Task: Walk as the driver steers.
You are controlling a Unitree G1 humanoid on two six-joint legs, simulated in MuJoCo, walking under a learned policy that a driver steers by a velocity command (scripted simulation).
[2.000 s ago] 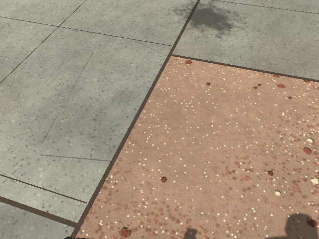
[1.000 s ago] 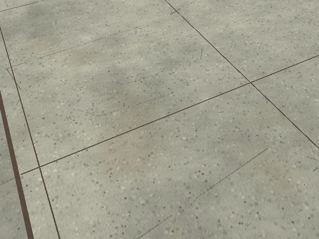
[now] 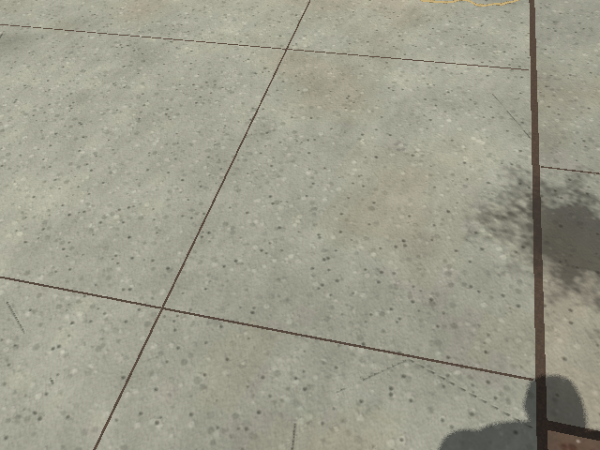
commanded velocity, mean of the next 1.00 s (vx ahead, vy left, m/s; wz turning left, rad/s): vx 0.14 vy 0.00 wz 0.60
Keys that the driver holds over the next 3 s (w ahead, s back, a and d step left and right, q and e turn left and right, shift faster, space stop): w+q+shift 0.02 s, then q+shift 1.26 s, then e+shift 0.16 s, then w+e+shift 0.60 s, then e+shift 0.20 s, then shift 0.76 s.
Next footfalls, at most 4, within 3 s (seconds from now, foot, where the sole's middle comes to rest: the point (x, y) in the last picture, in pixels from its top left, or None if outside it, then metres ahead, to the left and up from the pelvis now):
0.40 left None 0.30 0.08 -0.76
0.80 right None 0.42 -0.11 -0.76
1.24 left None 0.17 0.03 -0.76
1.90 right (315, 422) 0.57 0.05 -0.76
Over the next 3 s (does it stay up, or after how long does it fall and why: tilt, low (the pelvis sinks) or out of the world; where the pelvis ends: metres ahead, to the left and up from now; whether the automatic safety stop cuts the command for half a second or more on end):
stays up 0.84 0.22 0.01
